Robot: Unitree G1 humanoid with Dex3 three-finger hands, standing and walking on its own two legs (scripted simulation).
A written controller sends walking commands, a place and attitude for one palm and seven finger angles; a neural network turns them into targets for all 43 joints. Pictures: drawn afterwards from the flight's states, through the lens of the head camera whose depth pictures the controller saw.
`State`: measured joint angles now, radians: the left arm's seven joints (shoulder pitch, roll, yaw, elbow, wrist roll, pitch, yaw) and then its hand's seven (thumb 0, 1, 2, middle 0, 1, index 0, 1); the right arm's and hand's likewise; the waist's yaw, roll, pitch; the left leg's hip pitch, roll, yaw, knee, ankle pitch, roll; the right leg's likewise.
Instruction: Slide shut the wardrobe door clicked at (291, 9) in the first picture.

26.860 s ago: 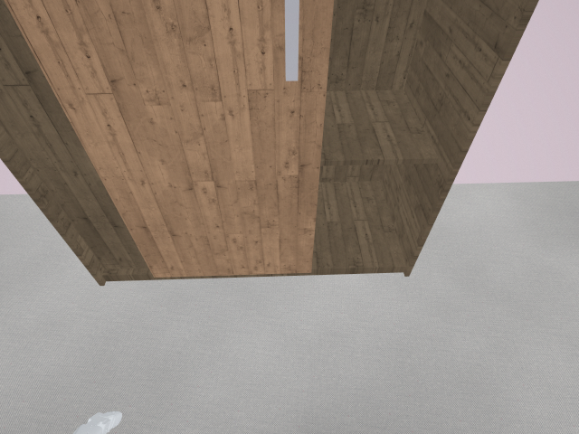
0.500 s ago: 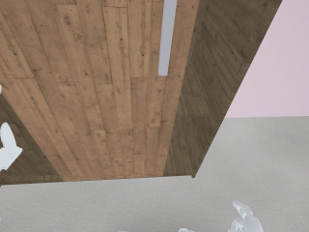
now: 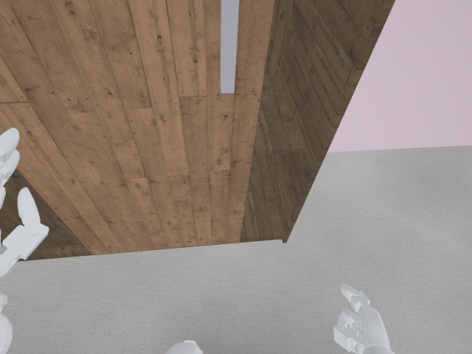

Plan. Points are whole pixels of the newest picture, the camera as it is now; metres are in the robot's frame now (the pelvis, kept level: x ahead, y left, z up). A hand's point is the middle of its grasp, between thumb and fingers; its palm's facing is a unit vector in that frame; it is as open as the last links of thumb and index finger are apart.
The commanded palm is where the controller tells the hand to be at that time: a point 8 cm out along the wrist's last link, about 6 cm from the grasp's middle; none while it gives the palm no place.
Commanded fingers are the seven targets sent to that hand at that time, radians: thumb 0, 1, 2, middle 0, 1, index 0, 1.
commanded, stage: step back with the hand held close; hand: left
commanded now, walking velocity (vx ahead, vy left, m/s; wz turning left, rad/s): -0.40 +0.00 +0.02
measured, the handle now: (228, 14) +0.59 +0.07 +0.26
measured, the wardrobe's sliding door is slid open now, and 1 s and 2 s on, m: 0.20 0.20 0.20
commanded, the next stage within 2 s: stop stepping back and stand still in 0.32 s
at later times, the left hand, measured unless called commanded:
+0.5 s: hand out of the picture +0.08 +0.24 +0.16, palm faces +0.40 -0.79 -0.47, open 7.4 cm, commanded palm +0.02 +0.28 +0.19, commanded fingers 0.00 0.90 0.90 -0.20 -0.30 -0.20 -0.30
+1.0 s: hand out of the picture -0.02 +0.25 +0.17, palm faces +0.52 -0.76 -0.40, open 7.4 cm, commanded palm -0.09 +0.29 +0.19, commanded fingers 0.00 0.90 0.90 -0.20 -0.30 -0.20 -0.30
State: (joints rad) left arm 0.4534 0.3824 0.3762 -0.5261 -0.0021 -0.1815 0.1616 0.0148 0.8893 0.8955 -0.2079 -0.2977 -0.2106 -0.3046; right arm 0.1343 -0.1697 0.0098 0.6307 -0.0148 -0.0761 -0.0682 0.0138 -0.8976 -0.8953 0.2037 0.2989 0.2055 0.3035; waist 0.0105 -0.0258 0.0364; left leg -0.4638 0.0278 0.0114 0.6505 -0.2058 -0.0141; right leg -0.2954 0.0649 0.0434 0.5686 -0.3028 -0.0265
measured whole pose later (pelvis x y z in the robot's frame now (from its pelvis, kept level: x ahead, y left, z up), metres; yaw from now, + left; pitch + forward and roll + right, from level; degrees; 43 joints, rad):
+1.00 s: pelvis -0.20 -0.02 +0.00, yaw +5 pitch -3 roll +1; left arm 0.47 0.34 0.36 -0.45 -0.01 -0.16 0.15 0.02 0.89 0.90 -0.21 -0.30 -0.21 -0.30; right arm 0.26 -0.23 -0.01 0.70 -0.01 -0.08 -0.06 0.02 -0.90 -0.90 0.20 0.30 0.20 0.30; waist 0.00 0.00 0.00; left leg -0.41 0.03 0.03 0.94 -0.41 0.01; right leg -0.31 0.00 -0.05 0.61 -0.25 -0.05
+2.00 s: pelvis -0.20 +0.00 +0.00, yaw +4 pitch -1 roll +1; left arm 0.25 0.25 0.01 0.71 0.03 0.06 0.00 0.01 0.91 0.90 -0.20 -0.30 -0.20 -0.30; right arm 0.14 -0.28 0.01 0.85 -0.03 0.02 0.02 0.01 -0.90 -0.90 0.20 0.30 0.20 0.30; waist -0.03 0.01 0.03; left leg -0.31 -0.01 0.07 0.59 -0.27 0.03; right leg -0.34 -0.02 -0.04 0.61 -0.26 -0.01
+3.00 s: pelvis -0.15 +0.00 +0.02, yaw +2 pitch +0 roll +0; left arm 0.12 0.22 0.00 1.13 0.02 0.00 0.02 0.00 0.91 0.89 -0.20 -0.30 -0.20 -0.30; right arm 0.13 -0.24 0.00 1.14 -0.02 0.02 -0.02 0.00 -0.90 -0.90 0.20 0.30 0.20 0.30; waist -0.02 0.00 0.08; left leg -0.12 0.00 0.09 0.34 -0.22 0.02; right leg -0.15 0.00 -0.02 0.35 -0.20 -0.01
